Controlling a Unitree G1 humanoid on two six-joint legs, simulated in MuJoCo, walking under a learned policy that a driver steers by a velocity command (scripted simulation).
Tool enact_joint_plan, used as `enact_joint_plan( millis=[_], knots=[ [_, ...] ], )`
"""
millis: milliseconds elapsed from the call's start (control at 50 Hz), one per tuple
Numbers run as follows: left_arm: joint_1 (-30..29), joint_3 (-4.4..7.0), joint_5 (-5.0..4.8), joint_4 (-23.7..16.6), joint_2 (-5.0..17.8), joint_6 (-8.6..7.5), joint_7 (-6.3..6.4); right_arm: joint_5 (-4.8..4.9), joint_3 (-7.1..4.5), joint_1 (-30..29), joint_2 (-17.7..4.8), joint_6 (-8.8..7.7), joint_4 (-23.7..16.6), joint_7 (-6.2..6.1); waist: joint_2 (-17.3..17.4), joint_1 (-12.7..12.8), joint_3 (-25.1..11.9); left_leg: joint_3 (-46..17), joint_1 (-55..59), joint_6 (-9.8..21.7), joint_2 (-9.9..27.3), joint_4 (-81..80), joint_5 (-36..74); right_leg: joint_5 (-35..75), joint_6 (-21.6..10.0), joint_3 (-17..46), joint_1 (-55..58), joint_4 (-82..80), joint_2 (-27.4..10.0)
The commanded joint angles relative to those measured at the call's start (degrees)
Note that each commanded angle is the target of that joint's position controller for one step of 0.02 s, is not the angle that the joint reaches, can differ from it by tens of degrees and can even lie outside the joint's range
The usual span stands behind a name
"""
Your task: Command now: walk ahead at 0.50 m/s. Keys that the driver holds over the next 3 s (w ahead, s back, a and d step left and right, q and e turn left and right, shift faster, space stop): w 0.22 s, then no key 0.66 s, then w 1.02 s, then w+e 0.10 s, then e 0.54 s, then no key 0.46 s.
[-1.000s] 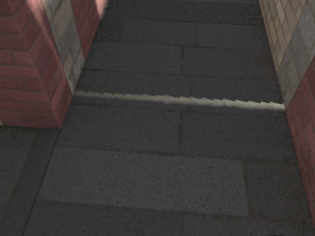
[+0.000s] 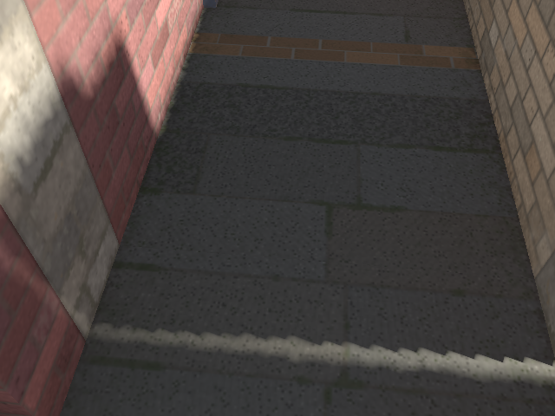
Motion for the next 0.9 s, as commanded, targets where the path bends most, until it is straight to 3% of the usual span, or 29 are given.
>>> enact_joint_plan(
  millis=[20, 60, 80, 100, 120, 140, 160, 180, 220, 280, 320, 400, 460, 480, 500, 540, 560, 580, 600, 620, 640, 680, 720, 760, 800, 820, 840, 880, 900],
  knots=[
    [-1.0, 2.16, -0.74, -1.8, 10.5, -0.07, 0.44, 0.18, -1.28, -2.8, -5.7, -0.67, -4.3, 0.43, -6.8, -3.3, 3.2, 0.5, 2.7, 1.9, -0.7, -2.7, -3.5, 21.3, -8.6, 7.1, -0.3, -0.1, -17.8],
    [-2.7, 2.07, -0.77, -2.0, 10.4, 0.49, 0.82, -0.33, -3.15, 8.5, -8.5, -0.67, -0.6, 0.22, -5.5, -9.2, -3.0, 3.2, 18.4, 4.1, -3.7, -4.2, -5.0, 35.0, -5.9, 3.2, -2.3, 12.6, -14.1],
    [-2.6, 0.57, 0.76, -3.3, 6.6, 0.70, 0.96, 0.03, -4.98, 19.7, -13.3, -0.20, 2.6, -0.17, -2.0, -12.5, -10.7, -2.3, 33.7, 6.7, 1.5, -2.4, -4.2, 28.5, -3.9, 0.2, -9.9, 28.8, -10.0],
    [4.6, -1.78, 0.99, -4.5, -1.0, -0.47, 0.20, -1.58, -6.20, 25.0, -19.6, 0.26, 4.3, -0.19, 14.4, -8.7, -17.8, -29.2, 53.1, 15.8, 14.6, -8.7, -14.1, -0.9, -0.1, -0.1, -32.5, 50.9, 0.3],
    [3.7, -1.14, -0.25, -3.6, 2.7, -1.64, -0.24, -1.29, -4.70, 24.5, -14.5, -0.11, 3.8, 0.54, 14.0, -9.8, -21.8, -43.2, 55.4, 17.7, 17.7, -17.2, -21.9, -17.1, -0.8, 8.7, -40.3, 60.9, 1.2],
    [-1.2, 0.29, -1.71, -4.8, 8.1, -2.27, -0.48, -1.23, -3.59, 18.7, -11.3, -0.84, 2.4, 0.94, 9.0, -9.2, -12.7, -34.3, 49.2, 14.8, 15.8, -16.2, -21.2, -14.1, -2.3, 9.1, -46.0, 63.7, -2.6],
    [-5.0, 0.28, -1.60, -5.8, 8.4, -2.47, -0.25, -1.31, -2.97, 14.2, -9.2, -1.15, 1.2, 1.06, 4.7, -8.1, -8.5, -26.4, 41.4, 13.0, 13.3, -16.6, -16.3, -8.7, -3.1, 7.7, -45.0, 61.6, -5.8],
    [-6.8, 0.53, -0.65, -5.9, 7.9, -2.19, 0.16, -1.69, -2.42, 11.1, -7.5, -1.35, 0.9, 1.28, 2.2, -6.5, -4.8, -20.6, 33.9, 12.1, 11.0, -18.0, -10.4, -4.5, -3.0, 7.0, -42.6, 57.7, -7.9],
    [-5.5, 0.80, -0.04, -5.6, 6.4, -0.74, 0.29, -2.32, -1.80, 9.6, -5.8, -1.72, 1.3, 1.40, 3.9, -3.8, -3.7, -15.3, 27.1, 11.2, 8.5, -20.9, -5.1, 0.1, -2.7, 7.4, -36.7, 53.1, -10.0],
    [-6.0, 0.53, 0.86, -6.3, 4.3, 0.65, 0.78, -1.97, -2.13, 10.7, -8.6, -2.05, 2.8, 0.38, 1.7, -2.2, -2.0, -9.2, 24.1, 12.4, 8.6, -21.4, 17.2, 1.8, -0.3, 6.1, -36.2, 46.9, -9.4],
    [-7.0, 0.48, 2.03, -7.0, 3.6, 1.00, 0.85, -2.28, -1.84, 12.9, -8.3, -1.50, 3.8, -0.06, 1.0, -2.1, -2.7, -5.4, 25.1, 12.1, 8.3, -20.2, 27.5, 6.0, 1.5, 5.6, -36.8, 42.0, -8.8],
    [-14.1, -0.13, 1.63, -8.6, 2.0, 0.85, 0.28, -2.60, -0.99, 14.3, -7.6, -0.51, 5.0, -1.29, 2.4, -4.6, -2.8, 1.4, 24.3, 8.4, 4.0, -19.4, 25.0, 19.5, 1.4, 3.4, -31.5, 26.3, -6.3],
    [-16.9, -0.04, 1.45, -9.3, 2.8, 1.09, -0.19, -2.06, -0.84, 15.2, -8.0, 0.35, 6.3, -1.32, 3.2, -5.5, -2.8, 0.2, 27.9, 8.3, 5.5, -17.2, 25.7, 19.4, 0.8, 3.7, -29.5, 21.2, -4.9],
    [-18.3, 0.05, 1.43, -9.7, 3.7, 0.82, -0.27, -2.14, -1.23, 14.5, -9.5, 0.93, 6.3, -1.53, 3.0, -6.2, -2.2, -0.6, 29.3, 8.5, 5.7, -16.2, 25.6, 17.5, 0.6, 3.3, -29.8, 19.9, -4.4],
    [-19.0, -0.09, 1.14, -10.2, 3.3, 0.59, -0.38, -1.42, -1.29, 14.7, -9.2, 1.25, 7.0, -1.90, 3.3, -6.3, -2.1, -1.7, 31.3, 8.8, 6.5, -14.4, 25.1, 15.5, 0.1, 3.2, -30.5, 17.9, -4.0],
    [-15.3, 0.33, 1.42, -8.9, 4.2, 0.07, -0.65, -1.22, -1.23, 14.6, -8.3, 1.99, 7.9, -2.02, 3.4, -4.2, -3.2, -2.1, 32.8, 7.7, 5.9, -9.1, 24.6, 18.0, -1.7, 2.5, -25.4, 12.2, -3.1],
    [-11.8, 1.08, 2.02, -7.6, 6.6, -0.13, -0.38, -1.37, -1.29, 16.0, -8.2, 1.97, 8.2, -1.94, 1.5, -3.2, -5.0, -1.5, 31.6, 5.5, 3.3, -5.1, 23.3, 30.9, -3.2, 3.5, -18.2, 8.9, -3.8],
    [-8.6, 1.87, 2.76, -6.9, 10.5, -0.11, 0.06, -2.54, -0.98, 17.9, -7.2, 1.33, 7.6, -1.86, -2.5, -4.1, -9.9, 0.1, 25.8, 3.1, -0.2, 1.1, 14.1, 53.8, -6.0, 8.2, -6.8, 14.3, -9.4],
    [-6.3, 1.38, 2.89, -5.7, 9.0, 0.64, 0.40, -2.81, 0.52, 24.4, -2.0, 0.79, 9.2, -1.52, -10.0, -5.9, -16.8, 0.9, 15.7, -0.2, -3.4, 9.9, -5.7, 63.4, -14.3, 15.8, 6.8, 18.0, -17.4],
    [-4.6, 0.30, 2.04, -4.9, 4.1, 1.64, 0.51, -2.10, 0.49, 21.2, -3.0, 1.23, 9.4, -1.49, -12.4, -2.8, -18.8, 0.1, 12.9, -2.2, -5.6, 17.3, -29.5, 59.8, -18.4, 21.1, 6.7, 15.0, -21.3],
    [-6.3, -0.54, 1.74, -4.9, 3.0, 1.89, 0.29, -1.02, -0.18, 16.9, -5.6, 2.13, 7.8, -1.51, -12.0, -2.6, -16.0, -2.1, 9.6, -2.8, -4.8, 21.8, -41.3, 48.4, -18.2, 22.4, 2.6, 11.9, -21.5],
    [-13.0, -0.35, 1.99, -6.2, 5.1, 2.19, 0.31, -0.52, -0.71, 13.7, -6.1, 4.65, 7.5, -2.61, -7.9, -4.1, -9.1, -2.7, 9.3, -3.2, -2.4, 22.3, -39.2, 26.7, -14.8, 20.3, -9.1, 6.8, -19.4],
    [-19.2, -0.07, 1.69, -7.4, 5.9, 2.52, 0.75, -0.95, -0.90, 14.9, -5.2, 6.39, 8.4, -3.99, -9.3, -6.7, -5.7, -1.5, 16.1, -3.2, -1.5, 12.2, -31.0, 12.1, -10.8, 16.6, -19.3, 2.3, -15.7],
    [-21.0, -0.16, 1.46, -7.1, 5.2, 3.31, 0.97, -1.77, -0.58, 18.1, -2.8, 6.48, 10.6, -4.08, -9.7, -8.8, -6.0, 1.5, 25.9, -2.3, -3.4, 1.0, -16.0, 5.9, -8.4, 11.6, -24.7, 2.2, -12.1],
    [-17.7, -0.58, 1.07, -5.3, 3.2, 3.68, 0.84, -3.16, -0.77, 17.9, -4.1, 6.63, 10.9, -3.18, -7.7, -8.1, -5.5, 0.9, 28.7, -0.2, -2.6, -5.7, -10.2, -6.5, -4.2, 8.2, -25.5, 3.4, -8.8],
    [-16.0, -0.77, 1.61, -4.9, 2.9, 3.76, 0.83, -2.87, -1.02, 15.4, -7.0, 6.56, 9.3, -3.50, -4.6, -5.9, -3.1, -3.0, 25.4, 1.8, 1.4, -9.7, -15.6, -9.6, -1.7, 6.6, -25.3, 5.9, -6.4],
    [-15.9, -0.91, 1.81, -5.2, 1.3, 3.93, 1.21, -2.35, -1.14, 12.4, -8.5, 5.90, 9.4, -3.19, 3.4, -3.3, -0.5, -4.7, 13.4, 3.6, 1.8, -12.3, -28.8, -4.1, 0.5, 2.6, -17.7, 8.5, -2.9],
    [-15.4, -0.52, 2.25, -4.3, 2.8, 3.78, 1.89, -2.49, -0.27, 8.7, -5.5, 4.07, 9.1, -2.82, 4.4, -2.6, 1.1, -4.6, 8.5, 1.7, 1.2, -15.2, -30.6, 5.4, 0.8, 2.6, -11.1, 12.5, -3.0],
    [-14.4, -0.32, 1.92, -3.5, 3.3, 3.81, 2.22, -2.27, -0.55, 9.7, -6.4, 3.45, 9.6, -2.77, 4.1, -3.0, 0.0, -3.9, 10.0, 1.2, 0.5, -15.1, -30.3, 4.1, 0.0, 2.1, -10.9, 14.0, -2.5]
  ],
)
Next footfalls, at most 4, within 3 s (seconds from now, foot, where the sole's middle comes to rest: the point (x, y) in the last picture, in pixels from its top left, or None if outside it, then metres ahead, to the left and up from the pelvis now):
0.08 left None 0.22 0.14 -0.78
0.56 right None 0.45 -0.07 -0.78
0.80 left None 0.34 0.18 -0.78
1.60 left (242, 297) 0.79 0.19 -0.78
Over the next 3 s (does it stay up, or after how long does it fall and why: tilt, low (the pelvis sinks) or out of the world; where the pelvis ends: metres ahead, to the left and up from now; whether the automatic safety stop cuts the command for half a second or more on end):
stays up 1.08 0.02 -0.01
